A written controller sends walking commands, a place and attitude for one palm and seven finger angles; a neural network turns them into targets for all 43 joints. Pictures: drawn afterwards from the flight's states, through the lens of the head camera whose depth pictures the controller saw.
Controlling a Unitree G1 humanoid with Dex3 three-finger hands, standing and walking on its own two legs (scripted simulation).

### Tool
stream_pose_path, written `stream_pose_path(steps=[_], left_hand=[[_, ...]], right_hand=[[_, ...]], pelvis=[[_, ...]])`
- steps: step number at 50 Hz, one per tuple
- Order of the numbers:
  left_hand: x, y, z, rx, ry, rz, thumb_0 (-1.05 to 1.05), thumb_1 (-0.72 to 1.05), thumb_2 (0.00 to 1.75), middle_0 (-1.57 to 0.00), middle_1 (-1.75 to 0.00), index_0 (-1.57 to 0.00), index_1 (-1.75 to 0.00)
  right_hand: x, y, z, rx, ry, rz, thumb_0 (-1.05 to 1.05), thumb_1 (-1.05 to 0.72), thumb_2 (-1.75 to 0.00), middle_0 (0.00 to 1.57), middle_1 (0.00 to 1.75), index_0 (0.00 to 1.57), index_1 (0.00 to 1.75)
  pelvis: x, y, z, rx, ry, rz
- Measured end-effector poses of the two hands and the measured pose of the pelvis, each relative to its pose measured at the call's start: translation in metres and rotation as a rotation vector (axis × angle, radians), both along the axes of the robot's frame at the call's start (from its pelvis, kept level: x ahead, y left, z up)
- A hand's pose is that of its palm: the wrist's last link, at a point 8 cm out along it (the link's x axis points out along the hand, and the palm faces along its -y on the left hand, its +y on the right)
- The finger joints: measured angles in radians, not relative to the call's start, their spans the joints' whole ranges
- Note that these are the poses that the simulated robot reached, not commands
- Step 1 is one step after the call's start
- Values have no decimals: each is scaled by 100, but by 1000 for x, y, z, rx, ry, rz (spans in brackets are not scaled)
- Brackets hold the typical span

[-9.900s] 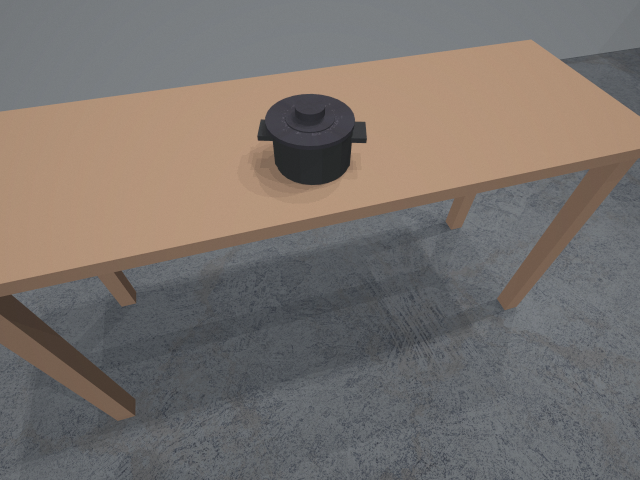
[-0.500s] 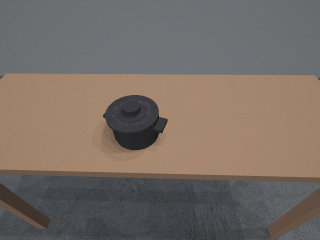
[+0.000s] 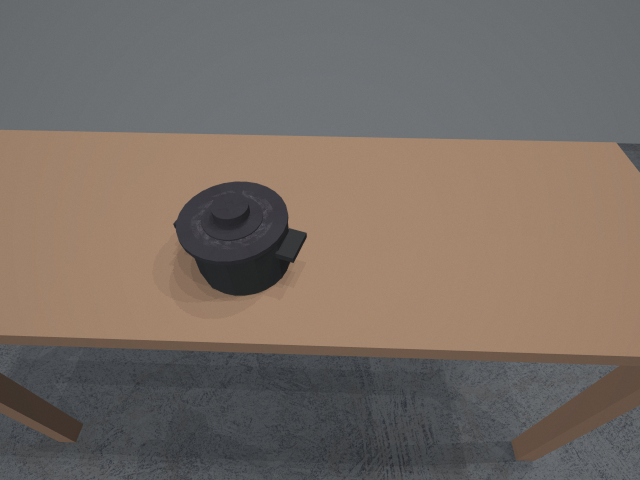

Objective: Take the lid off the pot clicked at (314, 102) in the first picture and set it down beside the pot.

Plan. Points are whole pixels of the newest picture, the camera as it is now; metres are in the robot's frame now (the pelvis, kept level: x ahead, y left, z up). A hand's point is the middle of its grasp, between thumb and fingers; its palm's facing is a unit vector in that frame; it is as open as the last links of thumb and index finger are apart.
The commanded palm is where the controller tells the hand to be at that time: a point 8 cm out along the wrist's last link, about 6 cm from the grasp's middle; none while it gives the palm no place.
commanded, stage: look again from close up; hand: left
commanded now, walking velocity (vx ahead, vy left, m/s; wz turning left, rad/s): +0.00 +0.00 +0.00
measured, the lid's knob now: (230, 209) +0.44 +0.16 +0.09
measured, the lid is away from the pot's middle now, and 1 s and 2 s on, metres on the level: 0.01 0.01 0.01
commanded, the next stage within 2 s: lift the closed hand beside the body in 0.48 s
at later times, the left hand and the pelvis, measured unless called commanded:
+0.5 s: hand out of the picture -0.02 +0.14 -0.17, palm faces +0.03 -0.98 -0.17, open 7.4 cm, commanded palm none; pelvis +0.00 -0.02 +0.00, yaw +0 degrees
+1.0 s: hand out of the picture +0.10 +0.17 -0.03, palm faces +0.17 -0.97 -0.20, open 4.3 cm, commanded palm +0.05 +0.23 +0.00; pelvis -0.04 -0.01 +0.00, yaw +3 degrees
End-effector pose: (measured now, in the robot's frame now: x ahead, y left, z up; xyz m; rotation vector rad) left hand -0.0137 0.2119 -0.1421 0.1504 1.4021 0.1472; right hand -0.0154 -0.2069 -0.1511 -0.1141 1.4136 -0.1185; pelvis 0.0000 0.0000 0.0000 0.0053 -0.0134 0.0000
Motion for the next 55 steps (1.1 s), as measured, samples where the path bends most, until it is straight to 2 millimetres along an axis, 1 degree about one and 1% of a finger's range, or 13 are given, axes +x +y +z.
stream_pose_path(steps=[12, 30, 32, 34, 36, 39, 41, 43, 45, 47, 51, 53, 55], left_hand=[[-1, -12, 0, -5, 9, 6, 1, 91, 89, -20, -30, -20, -30], [-11, -26, -2, -24, 24, 18, 1, 91, 89, -20, -30, -20, -30], [3, -11, 10, 40, -70, 52, 4, 94, 89, -21, -31, -21, -30], [34, 8, 39, 120, -265, 49, 6, 97, 89, -23, -33, -23, -32], [68, 18, 71, 175, -451, 11, 6, 97, 89, -26, -37, -26, -36], [110, 14, 93, 191, -630, -72, 5, 96, 89, -33, -45, -33, -44], [124, 7, 101, 155, -704, -94, 4, 95, 89, -39, -52, -39, -51], [126, 1, 114, 112, -790, -90, 3, 94, 89, -46, -60, -47, -59], [117, -3, 130, 86, -877, -85, 2, 93, 89, -54, -68, -54, -67], [105, -3, 137, 82, -924, -73, 2, 92, 89, -62, -77, -63, -76], [82, 8, 130, 99, -883, -24, 1, 91, 89, -79, -95, -80, -95], [74, 16, 137, 133, -872, -21, 1, 90, 89, -88, -105, -88, -104], [69, 24, 151, 179, -894, -26, 2, 90, 89, -97, -114, -97, -114]], right_hand=[[-7, -6, 1, 8, 32, -9, 0, -91, -90, 20, 30, 20, 30], [-8, -10, 2, 6, 39, -7, 0, -91, -90, 20, 30, 20, 30], [1, -16, 5, -15, -35, 14, 1, -92, -90, 20, 30, 20, 30], [19, -27, 9, -44, -156, 35, 3, -93, -90, 20, 30, 20, 30], [46, -36, 14, -59, -291, 70, 3, -94, -90, 20, 30, 20, 30], [97, -45, 26, -69, -485, 124, 3, -93, -90, 20, 30, 20, 30], [130, -48, 43, -77, -606, 126, 2, -93, -90, 20, 30, 20, 30], [159, -47, 68, -86, -729, 126, 2, -92, -90, 20, 30, 20, 30], [184, -44, 95, -97, -844, 146, 2, -92, -90, 20, 30, 20, 30], [204, -39, 117, -110, -921, 183, 1, -91, -90, 20, 30, 20, 30], [200, -37, 114, -136, -861, 225, 0, -91, -90, 20, 30, 21, 31], [194, -31, 109, -129, -842, 238, 0, -91, -90, 20, 30, 21, 31], [188, -23, 102, -109, -829, 242, 1, -91, -90, 20, 30, 21, 31]], pelvis=[[2, -11, 1, 1, 2, 2], [1, -16, 1, -6, 8, 5], [-3, -15, 0, -12, -3, 6], [-5, -12, 0, -10, -11, 20], [-8, -8, 1, -6, -20, 45], [-17, -4, -1, -4, -8, 62], [-23, -5, -2, 0, 3, 49], [-26, -7, -2, 3, 7, 33], [-28, -10, -2, 3, 2, 28], [-30, -13, -2, -4, -5, 36], [-40, -14, -2, -15, -19, 50], [-42, -13, -1, -17, -30, 53], [-42, -11, 0, -16, -39, 54]])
